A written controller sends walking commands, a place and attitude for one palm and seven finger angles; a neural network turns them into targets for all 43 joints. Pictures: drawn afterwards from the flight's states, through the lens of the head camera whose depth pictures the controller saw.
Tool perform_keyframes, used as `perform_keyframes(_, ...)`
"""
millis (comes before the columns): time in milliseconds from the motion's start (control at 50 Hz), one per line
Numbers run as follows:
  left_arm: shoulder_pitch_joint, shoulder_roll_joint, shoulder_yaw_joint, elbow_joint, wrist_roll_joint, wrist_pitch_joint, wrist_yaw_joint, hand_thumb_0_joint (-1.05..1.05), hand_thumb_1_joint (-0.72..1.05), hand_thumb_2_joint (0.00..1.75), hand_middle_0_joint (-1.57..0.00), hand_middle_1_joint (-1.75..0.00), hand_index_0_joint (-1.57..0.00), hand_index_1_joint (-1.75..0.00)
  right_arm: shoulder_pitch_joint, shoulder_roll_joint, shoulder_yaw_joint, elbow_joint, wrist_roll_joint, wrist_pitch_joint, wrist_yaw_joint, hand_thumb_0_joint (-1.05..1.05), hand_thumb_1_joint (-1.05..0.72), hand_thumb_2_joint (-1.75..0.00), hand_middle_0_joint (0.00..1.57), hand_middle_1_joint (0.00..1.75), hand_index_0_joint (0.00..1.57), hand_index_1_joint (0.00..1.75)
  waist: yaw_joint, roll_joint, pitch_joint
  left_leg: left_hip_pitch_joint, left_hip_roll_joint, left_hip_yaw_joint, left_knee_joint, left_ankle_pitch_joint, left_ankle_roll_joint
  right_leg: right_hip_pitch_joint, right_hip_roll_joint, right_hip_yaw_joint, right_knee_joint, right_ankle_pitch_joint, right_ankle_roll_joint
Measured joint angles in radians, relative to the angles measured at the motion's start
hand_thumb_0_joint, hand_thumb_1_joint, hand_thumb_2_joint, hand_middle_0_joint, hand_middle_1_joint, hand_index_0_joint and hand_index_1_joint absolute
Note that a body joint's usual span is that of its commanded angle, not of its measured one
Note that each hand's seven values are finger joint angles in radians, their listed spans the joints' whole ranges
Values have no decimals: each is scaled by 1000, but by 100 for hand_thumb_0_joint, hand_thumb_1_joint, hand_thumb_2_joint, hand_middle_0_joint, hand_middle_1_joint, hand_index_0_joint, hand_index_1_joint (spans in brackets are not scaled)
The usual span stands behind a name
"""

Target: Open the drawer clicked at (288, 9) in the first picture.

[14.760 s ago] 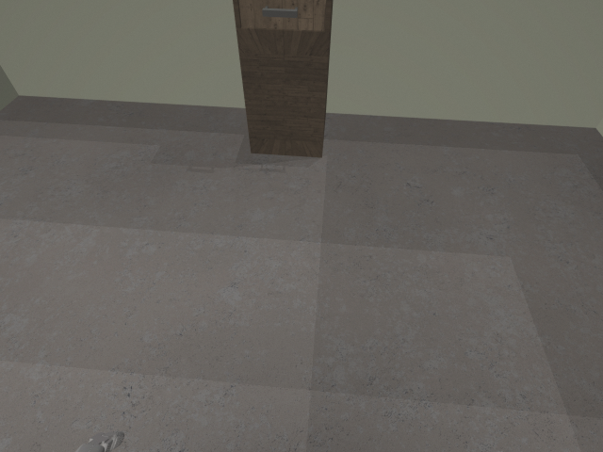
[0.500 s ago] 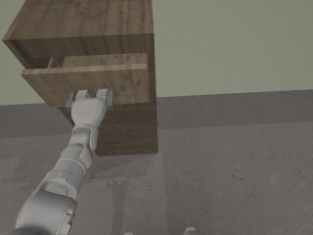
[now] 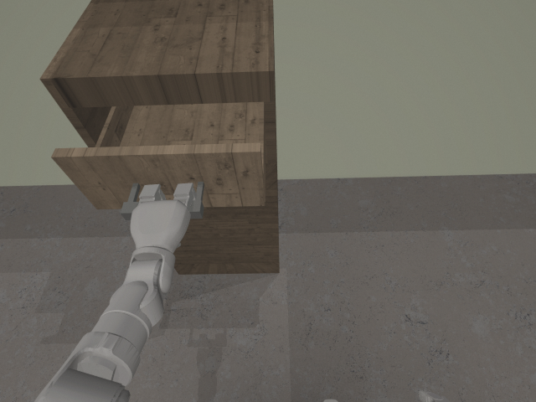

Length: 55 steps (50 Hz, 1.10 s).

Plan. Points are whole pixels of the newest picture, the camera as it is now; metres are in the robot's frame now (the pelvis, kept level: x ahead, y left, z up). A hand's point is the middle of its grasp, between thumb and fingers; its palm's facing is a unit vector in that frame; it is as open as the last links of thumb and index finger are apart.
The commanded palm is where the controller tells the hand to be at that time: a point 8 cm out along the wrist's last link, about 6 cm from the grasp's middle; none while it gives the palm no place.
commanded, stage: pull the drawer open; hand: left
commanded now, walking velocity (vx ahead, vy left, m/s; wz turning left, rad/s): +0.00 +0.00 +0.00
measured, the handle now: (165, 199) +0.45 +0.20 +0.00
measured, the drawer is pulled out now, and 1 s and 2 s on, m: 0.12 0.25 0.30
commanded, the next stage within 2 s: open the thumb to release the handle in 1.76 s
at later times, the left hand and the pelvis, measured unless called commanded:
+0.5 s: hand (166, 274) +0.32 +0.17 -0.02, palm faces -0.02 -0.06 -1.00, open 6.1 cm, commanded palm +0.28 +0.18 +0.03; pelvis +0.00 +0.00 +0.00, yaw +0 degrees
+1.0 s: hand (159, 313) +0.25 +0.17 -0.02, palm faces -0.01 -0.08 -1.00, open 6.0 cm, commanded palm +0.22 +0.18 +0.03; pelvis -0.01 -0.01 +0.00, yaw +0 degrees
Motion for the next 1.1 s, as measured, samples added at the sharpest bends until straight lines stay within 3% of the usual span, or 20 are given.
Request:
perform_keyframes(360, 188, -12, -24, -176, -4, 27, -5, 1, 69, 81, -26, -130, -33, -128, -36, -1, 7, -15, 3, -16, -5, 1, -91, -90, 20, 29, 20, 30, 17, -2, 10, 60, -1, 11, -25, 9, -3, 49, 0, 11, -10, 4, -2)
perform_keyframes(760, 377, -22, -63, -345, 15, 23, 10, 1, 68, 83, -27, -130, -36, -128, -107, 8, 26, -36, -7, -33, -3, 1, -91, -90, 20, 29, 20, 30, 54, -8, 22, 90, -6, -1, -6, 6, -9, 79, -5, 0, 21, -9, -9)
perform_keyframes(1100, 545, -11, -56, -493, 15, 10, 18, 2, 68, 82, -26, -130, -37, -127, -112, 5, 30, -47, -16, -39, 3, 1, -91, -90, 20, 30, 20, 30, 61, -6, 30, 99, -2, 3, 5, 4, -16, 80, -1, 6, 43, -16, -16)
